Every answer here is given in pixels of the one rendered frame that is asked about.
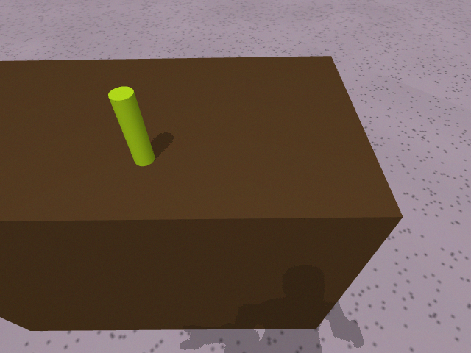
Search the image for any can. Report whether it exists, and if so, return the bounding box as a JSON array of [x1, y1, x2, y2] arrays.
[[108, 86, 155, 166]]

